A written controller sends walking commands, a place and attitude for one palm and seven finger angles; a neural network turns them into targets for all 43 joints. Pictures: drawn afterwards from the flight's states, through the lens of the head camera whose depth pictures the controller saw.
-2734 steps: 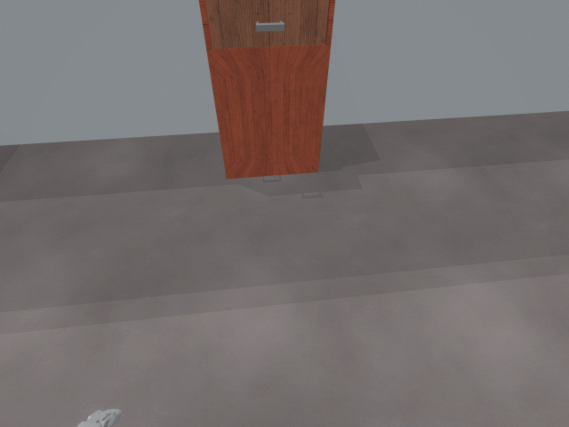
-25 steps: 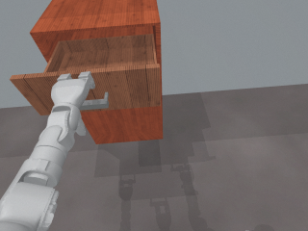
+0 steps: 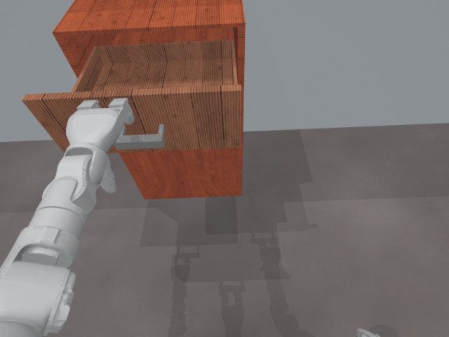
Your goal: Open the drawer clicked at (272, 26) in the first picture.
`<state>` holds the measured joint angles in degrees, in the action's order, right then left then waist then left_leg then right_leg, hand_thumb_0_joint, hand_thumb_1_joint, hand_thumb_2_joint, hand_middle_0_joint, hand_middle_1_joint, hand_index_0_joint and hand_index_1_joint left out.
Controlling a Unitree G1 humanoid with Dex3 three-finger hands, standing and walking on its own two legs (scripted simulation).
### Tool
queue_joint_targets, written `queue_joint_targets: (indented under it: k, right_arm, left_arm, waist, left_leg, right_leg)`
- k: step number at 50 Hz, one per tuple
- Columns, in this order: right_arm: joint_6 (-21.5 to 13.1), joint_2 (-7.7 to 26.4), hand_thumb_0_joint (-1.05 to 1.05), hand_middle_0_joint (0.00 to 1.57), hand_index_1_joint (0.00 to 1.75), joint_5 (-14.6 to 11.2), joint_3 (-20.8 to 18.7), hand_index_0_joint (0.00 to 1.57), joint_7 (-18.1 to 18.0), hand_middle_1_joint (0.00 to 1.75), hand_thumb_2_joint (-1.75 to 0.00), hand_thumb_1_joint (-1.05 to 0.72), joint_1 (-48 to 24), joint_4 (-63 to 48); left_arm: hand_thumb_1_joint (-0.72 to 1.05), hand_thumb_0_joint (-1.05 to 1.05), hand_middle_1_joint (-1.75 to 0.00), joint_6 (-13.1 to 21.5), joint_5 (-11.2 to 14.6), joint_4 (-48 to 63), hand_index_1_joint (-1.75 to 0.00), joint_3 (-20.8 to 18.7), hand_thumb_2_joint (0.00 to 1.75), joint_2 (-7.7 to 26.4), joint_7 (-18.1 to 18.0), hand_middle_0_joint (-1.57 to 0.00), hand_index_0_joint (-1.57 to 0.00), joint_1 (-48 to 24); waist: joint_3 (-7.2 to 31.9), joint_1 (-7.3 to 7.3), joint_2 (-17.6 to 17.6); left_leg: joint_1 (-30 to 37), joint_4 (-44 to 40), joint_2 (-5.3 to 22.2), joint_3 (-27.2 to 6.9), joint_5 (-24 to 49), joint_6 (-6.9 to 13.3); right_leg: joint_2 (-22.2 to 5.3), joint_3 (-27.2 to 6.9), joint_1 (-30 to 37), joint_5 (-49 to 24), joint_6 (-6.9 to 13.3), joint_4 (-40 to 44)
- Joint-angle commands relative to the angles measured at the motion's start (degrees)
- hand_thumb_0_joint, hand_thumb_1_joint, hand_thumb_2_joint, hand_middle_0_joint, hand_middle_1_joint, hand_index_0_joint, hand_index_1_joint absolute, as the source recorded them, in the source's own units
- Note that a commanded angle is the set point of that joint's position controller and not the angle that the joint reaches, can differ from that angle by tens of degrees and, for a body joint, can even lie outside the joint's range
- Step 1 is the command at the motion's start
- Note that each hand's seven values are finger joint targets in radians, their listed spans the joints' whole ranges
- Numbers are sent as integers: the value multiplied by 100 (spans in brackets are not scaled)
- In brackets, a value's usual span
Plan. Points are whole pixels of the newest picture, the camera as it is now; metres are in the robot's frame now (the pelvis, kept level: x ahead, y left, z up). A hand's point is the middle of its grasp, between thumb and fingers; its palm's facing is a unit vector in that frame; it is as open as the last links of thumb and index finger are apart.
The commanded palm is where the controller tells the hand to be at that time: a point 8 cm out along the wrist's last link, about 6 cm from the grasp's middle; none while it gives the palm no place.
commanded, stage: re-aim the fingers above the handle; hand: left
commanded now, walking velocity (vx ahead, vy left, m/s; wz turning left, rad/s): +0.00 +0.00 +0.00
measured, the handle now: (141, 135) +0.52 +0.22 +0.02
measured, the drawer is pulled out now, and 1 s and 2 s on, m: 0.26 0.26 0.26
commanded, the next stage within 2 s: lower the fingers behind the handle in 1.78 s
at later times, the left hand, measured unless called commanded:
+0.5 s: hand (111, 148) +0.43 +0.24 +0.08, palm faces -0.01 +0.00 -1.00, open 13.8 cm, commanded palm +0.41 +0.23 +0.14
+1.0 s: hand (111, 156) +0.42 +0.24 +0.07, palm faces -0.12 -0.02 -0.99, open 13.8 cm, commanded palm +0.42 +0.23 +0.14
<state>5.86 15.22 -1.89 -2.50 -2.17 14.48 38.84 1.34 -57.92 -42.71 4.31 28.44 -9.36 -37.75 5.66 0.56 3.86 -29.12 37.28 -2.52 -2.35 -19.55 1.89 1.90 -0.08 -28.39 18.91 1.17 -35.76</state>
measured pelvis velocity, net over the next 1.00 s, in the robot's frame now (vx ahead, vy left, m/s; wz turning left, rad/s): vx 0.00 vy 0.00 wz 0.00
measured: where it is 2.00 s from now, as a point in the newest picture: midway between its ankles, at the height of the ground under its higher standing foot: outside the picture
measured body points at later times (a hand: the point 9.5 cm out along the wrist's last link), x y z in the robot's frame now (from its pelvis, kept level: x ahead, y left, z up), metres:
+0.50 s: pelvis +0.00 +0.01 +0.00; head +0.04 -0.02 +0.45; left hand +0.43 +0.23 +0.14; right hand +0.06 -0.26 -0.14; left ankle -0.02 +0.10 -0.72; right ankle -0.02 -0.11 -0.72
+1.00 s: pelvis +0.00 +0.00 +0.00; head +0.06 -0.02 +0.45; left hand +0.43 +0.24 +0.12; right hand +0.08 -0.27 -0.13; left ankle -0.02 +0.10 -0.72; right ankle -0.02 -0.11 -0.72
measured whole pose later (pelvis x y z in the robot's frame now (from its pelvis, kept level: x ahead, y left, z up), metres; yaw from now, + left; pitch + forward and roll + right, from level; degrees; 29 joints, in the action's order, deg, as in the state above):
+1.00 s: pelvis +0.00 +0.00 +0.00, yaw +0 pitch +11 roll -1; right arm 6.0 15.8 -2.2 -2.7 -2.9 18.0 38.8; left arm 2.4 -55.6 -41.3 5.7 29.4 -3.5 -34.7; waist 5.7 0.9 4.1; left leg -27.4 35.5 -2.3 -2.2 -19.1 2.1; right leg 2.0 -0.3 -26.5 18.2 1.0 -33.6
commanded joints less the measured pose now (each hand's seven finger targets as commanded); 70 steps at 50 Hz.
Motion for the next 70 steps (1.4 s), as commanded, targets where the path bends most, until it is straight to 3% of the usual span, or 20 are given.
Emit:
queue_joint_targets:
  k: [1, 8, 12, 17, 21, 23, 27, 30, 31, 35, 36, 38, 42, 47, 51, 56, 61, 64, 67, 70]
  right_arm:
    - [-86, 808, 0, 20, 30, 10, -305, 20, -52, 30, -90, -90, 281, -569]
    - [-35, 752, 0, 20, 30, -10, -227, 20, -105, 30, -90, -90, 240, -584]
    - [-103, 722, 0, 20, 30, 28, -237, 20, -85, 30, -90, -90, 251, -582]
    - [-204, 761, 0, 20, 30, 15, -290, 20, -44, 30, -90, -90, 312, -557]
    - [-234, 799, 0, 20, 30, -36, -356, 20, 5, 30, -90, -90, 381, -569]
    - [-208, 837, 0, 20, 30, -39, -371, 20, -10, 30, -90, -90, 376, -547]
    - [-177, 784, 0, 20, 30, -31, -304, 20, -78, 30, -90, -90, 301, -515]
    - [-165, 745, 0, 20, 30, -13, -226, 20, -114, 30, -90, -90, 267, -473]
    - [-165, 779, 0, 20, 30, 21, -214, 20, -131, 30, -90, -90, 261, -457]
    - [-223, 675, 0, 20, 30, 39, -158, 20, -112, 30, -90, -90, 182, -516]
    - [-206, 713, 0, 20, 30, 50, -177, 20, -112, 30, -90, -90, 193, -521]
    - [-197, 720, 0, 20, 30, 46, -160, 20, -125, 30, -90, -90, 168, -555]
    - [-187, 836, 0, 20, 30, -27, -239, 20, -76, 30, -90, -90, 300, -646]
    - [-179, 824, 0, 20, 30, -13, -343, 20, -159, 30, -90, -90, 306, -694]
    - [-175, 757, 0, 20, 30, 26, -334, 20, -190, 30, -90, -90, 389, -506]
    - [-194, 718, 0, 20, 30, 70, -231, 20, -119, 30, -90, -90, 309, -320]
    - [-158, 745, 0, 20, 30, 60, -226, 20, -6, 30, -90, -90, 188, -464]
    - [-80, 919, 0, 20, 30, -45, -243, 20, 12, 30, -90, -90, 216, -612]
    - [-47, 919, 0, 20, 30, -83, -308, 20, -59, 30, -90, -90, 156, -788]
    - [-78, 832, 0, 20, 30, -10, -297, 20, -199, 30, -90, -90, 148, -773]
  left_arm:
    - [-50, 0, -120, -46, 113, 1112, -120, -215, 30, 1017, -1, -30, -30, -2399]
    - [-50, 0, -120, 279, 83, 987, -120, -739, 30, 1519, 3, -30, -30, -2292]
    - [-50, 0, -120, 325, -110, 1020, -120, -1227, 30, 2033, -362, -30, -30, -2336]
    - [-50, 0, -120, 76, -163, 857, -120, -947, 30, 1735, -552, -30, -30, -2340]
    - [-50, 0, -120, -106, 51, 1121, -120, 0, 30, 690, -281, -30, -30, -2483]
    - [-50, 0, -120, -135, 135, 1221, -120, 60, 30, 679, -114, -30, -30, -2479]
    - [-50, 0, -120, 36, 126, 1262, -120, 20, 30, 814, 23, -30, -30, -2858]
    - [-50, 0, -120, 170, -11, 955, -120, -499, 30, 1381, -125, -30, -30, -2922]
    - [-50, 0, -120, 206, -50, 956, -120, -805, 30, 1751, -217, -30, -30, -2981]
    - [-50, 0, -120, 108, -177, 627, -120, -970, 30, 1828, -515, -30, -30, -2800]
    - [-50, 0, -120, 59, -210, 514, -120, -1259, 30, 2127, -544, -30, -30, -2577]
    - [-50, 0, -120, -83, -231, 322, -120, -1135, 30, 2084, -511, -30, -30, -2430]
    - [-50, 0, -120, -228, -54, 230, -120, -432, 30, 1300, -92, -30, -30, -1984]
    - [-50, 0, -120, 313, 331, 1823, -120, 161, 30, 757, 421, -30, -30, -2545]
    - [-50, 0, -120, 752, 279, 2155, -120, -310, 30, 1252, 186, -30, -30, -2937]
    - [-50, 0, -120, 518, -38, 1173, -120, -1544, 30, 2396, -609, -30, -30, -2789]
    - [-50, 0, -120, -280, -161, 377, -120, -1124, 30, 1921, -625, -30, -30, -1874]
    - [-50, 0, -120, -591, 27, 269, -120, -477, 30, 1402, -44, -30, -30, -1588]
    - [-50, 0, -120, -339, 350, 1245, -120, 232, 30, 651, 570, -30, -30, -1796]
    - [-50, 0, -120, 305, 442, 2197, -120, 168, 30, 835, 761, -30, -30, -2358]
  waist:
    - [2271, 236, -353]
    - [1700, 84, -472]
    - [1975, -109, -40]
    - [2172, 10, -82]
    - [2232, 340, -170]
    - [2119, 363, -253]
    - [1787, 353, -273]
    - [1631, 192, -198]
    - [1758, 88, -120]
    - [1897, -62, 5]
    - [2081, -142, -224]
    - [2069, -106, -293]
    - [2065, 137, -547]
    - [2201, 432, -288]
    - [2057, 359, 68]
    - [2016, -79, 85]
    - [2472, -184, -117]
    - [2166, 77, -621]
    - [2066, 355, -779]
    - [1920, 433, -349]
  left_leg:
    - [1359, -201, 48, 186, 2630, 62]
    - [900, -338, 43, 201, 2245, 82]
    - [868, -352, 48, 227, 2365, 23]
    - [963, -367, 86, 279, 2257, 17]
    - [1505, -280, 133, 187, 2620, 46]
    - [1609, -293, 134, 149, 2554, 64]
    - [1482, -385, 89, 113, 2177, 77]
    - [1208, -425, 46, 129, 1985, 50]
    - [1116, -453, 42, 150, 2008, 30]
    - [870, -431, 19, 251, 2096, -8]
    - [813, -414, 21, 267, 2186, -5]
    - [699, -418, 37, 358, 2119, 10]
    - [930, -380, 91, 385, 2264, 72]
    - [1663, -236, 65, 211, 2659, 164]
    - [1745, -134, 61, 84, 2980, 78]
    - [925, -257, -7, 186, 2535, -45]
    - [866, -306, 51, 364, 2768, -60]
    - [904, -342, 111, 400, 2575, 37]
    - [1400, -316, 117, 262, 2650, 148]
    - [1744, -268, 62, 98, 2648, 176]
  right_leg:
    - [53, 91, 1013, -2262, 108, 332]
    - [40, 79, 1029, -2079, 127, 335]
    - [61, 61, 1122, -1993, 182, 231]
    - [71, 73, 1047, -1882, 148, 265]
    - [99, 117, 744, -1933, 112, 388]
    - [103, 123, 660, -1871, 85, 447]
    - [74, 119, 624, -1646, 113, 505]
    - [65, 118, 693, -1547, 163, 436]
    - [54, 94, 847, -1576, 180, 418]
    - [49, 88, 1048, -1777, 190, 291]
    - [55, 75, 1271, -1893, 180, 278]
    - [24, 39, 1359, -2074, 123, 297]
    - [27, 52, 1259, -2279, 61, 401]
    - [37, -6, 990, -2430, 27, 511]
    - [69, 56, 666, -2246, 105, 405]
    - [82, 103, 1009, -2077, 195, 197]
    - [61, 85, 1487, -2531, 149, 181]
    - [40, 83, 1425, -2627, 46, 355]
    - [42, 73, 1186, -2521, -9, 524]
    - [53, 46, 843, -2174, 33, 536]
